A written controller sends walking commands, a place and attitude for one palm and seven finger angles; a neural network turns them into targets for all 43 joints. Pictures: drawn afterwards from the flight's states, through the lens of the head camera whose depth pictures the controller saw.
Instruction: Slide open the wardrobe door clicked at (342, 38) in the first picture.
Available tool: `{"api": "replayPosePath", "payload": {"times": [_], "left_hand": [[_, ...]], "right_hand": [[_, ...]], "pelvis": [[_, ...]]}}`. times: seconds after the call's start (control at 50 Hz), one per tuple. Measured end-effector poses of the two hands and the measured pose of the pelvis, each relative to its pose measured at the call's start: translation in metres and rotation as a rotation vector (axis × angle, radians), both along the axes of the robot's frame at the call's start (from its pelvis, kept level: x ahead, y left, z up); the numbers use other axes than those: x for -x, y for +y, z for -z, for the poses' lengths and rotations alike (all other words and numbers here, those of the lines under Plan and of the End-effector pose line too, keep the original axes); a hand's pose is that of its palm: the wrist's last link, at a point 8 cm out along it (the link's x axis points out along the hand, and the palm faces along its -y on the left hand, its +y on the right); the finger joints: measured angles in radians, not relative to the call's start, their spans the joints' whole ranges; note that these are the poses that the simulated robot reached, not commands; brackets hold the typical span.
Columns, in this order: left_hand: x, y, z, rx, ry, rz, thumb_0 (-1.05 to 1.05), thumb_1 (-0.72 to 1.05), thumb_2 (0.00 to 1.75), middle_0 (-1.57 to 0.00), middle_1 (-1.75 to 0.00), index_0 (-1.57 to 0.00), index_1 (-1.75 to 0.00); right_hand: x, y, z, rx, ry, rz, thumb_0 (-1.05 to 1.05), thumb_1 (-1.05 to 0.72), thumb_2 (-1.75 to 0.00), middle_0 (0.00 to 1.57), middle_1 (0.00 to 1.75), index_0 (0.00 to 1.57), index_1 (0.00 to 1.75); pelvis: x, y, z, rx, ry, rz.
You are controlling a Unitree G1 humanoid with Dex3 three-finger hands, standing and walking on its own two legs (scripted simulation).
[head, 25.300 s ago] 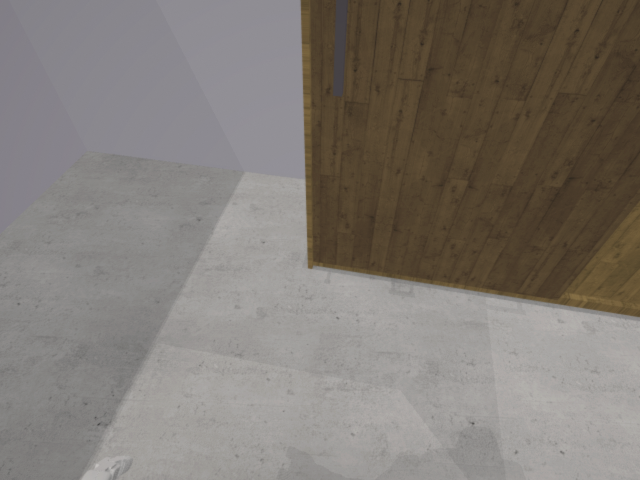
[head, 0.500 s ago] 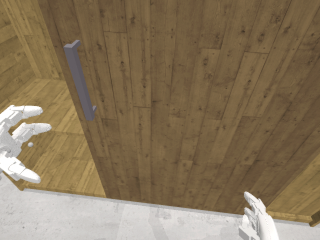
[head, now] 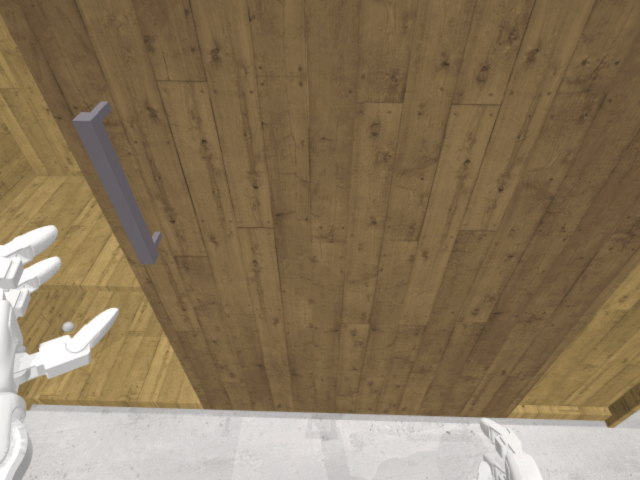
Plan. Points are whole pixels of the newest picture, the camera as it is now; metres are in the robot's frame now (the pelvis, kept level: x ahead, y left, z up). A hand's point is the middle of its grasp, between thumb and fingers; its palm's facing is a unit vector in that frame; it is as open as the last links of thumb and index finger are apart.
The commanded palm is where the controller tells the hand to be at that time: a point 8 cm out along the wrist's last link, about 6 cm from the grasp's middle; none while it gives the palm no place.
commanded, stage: draw the hand back to the body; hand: left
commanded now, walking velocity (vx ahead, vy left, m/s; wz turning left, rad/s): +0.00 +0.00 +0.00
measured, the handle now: (128, 190) +0.44 +0.34 +0.14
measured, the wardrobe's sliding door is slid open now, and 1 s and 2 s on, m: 0.57 0.57 0.57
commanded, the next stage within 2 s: step back with the hand held close in 0.56 s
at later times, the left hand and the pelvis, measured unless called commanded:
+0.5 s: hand (115, 329) +0.20 +0.23 +0.16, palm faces +0.45 -0.81 -0.38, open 7.5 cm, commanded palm +0.16 +0.26 +0.17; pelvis +0.02 -0.04 +0.00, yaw +0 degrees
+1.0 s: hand (138, 340) +0.19 +0.20 +0.16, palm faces +0.35 -0.82 -0.45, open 7.4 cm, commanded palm +0.14 +0.25 +0.17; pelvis +0.00 -0.05 +0.00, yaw -1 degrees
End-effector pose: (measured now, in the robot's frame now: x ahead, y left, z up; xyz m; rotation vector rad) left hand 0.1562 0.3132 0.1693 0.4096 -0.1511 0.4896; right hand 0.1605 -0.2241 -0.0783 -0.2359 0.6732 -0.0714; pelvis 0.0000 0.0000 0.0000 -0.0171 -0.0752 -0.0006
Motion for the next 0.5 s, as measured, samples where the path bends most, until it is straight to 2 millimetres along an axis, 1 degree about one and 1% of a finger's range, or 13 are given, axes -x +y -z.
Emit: {"api": "replayPosePath", "payload": {"times": [0.06, 0.12, 0.28, 0.38, 0.5], "left_hand": [[-0.003, -0.013, -0.006, -0.026, -0.009, 0.049, 0.0, 0.36, 0.64, -0.22, -0.61, -0.22, -0.61], [-0.003, -0.021, -0.011, -0.049, -0.009, 0.075, 0.0, 0.47, 0.69, -0.22, -0.54, -0.22, -0.54], [0.0, -0.039, -0.008, -0.035, 0.025, 0.08, 0.01, 0.74, 0.82, -0.21, -0.38, -0.21, -0.38], [0.001, -0.043, -0.007, -0.029, 0.032, 0.056, 0.01, 0.83, 0.87, -0.21, -0.33, -0.21, -0.33], [-0.001, -0.05, -0.008, -0.02, 0.03, 0.032, 0.01, 0.87, 0.89, -0.21, -0.31, -0.21, -0.31]], "right_hand": [[-0.004, -0.006, -0.003, 0.0, -0.01, 0.014, 0.01, -0.9, -0.9, 0.2, 0.3, 0.2, 0.3], [-0.011, -0.01, -0.006, -0.006, -0.022, 0.021, 0.01, -0.9, -0.9, 0.2, 0.3, 0.2, 0.3], [-0.032, -0.016, -0.01, -0.021, -0.047, 0.001, 0.01, -0.9, -0.9, 0.2, 0.3, 0.2, 0.3], [-0.042, -0.018, -0.01, -0.026, -0.044, -0.015, 0.01, -0.9, -0.9, 0.2, 0.3, 0.2, 0.3], [-0.05, -0.023, -0.009, -0.034, -0.043, -0.031, 0.01, -0.9, -0.9, 0.2, 0.3, 0.2, 0.3]], "pelvis": [[-0.004, -0.003, -0.001, -0.003, 0.0, 0.005], [-0.008, -0.007, -0.001, -0.005, 0.001, 0.01], [-0.014, -0.017, -0.001, -0.01, 0.004, 0.008], [-0.018, -0.027, -0.001, -0.014, 0.005, 0.003], [-0.02, -0.036, -0.001, -0.019, 0.003, -0.001]]}}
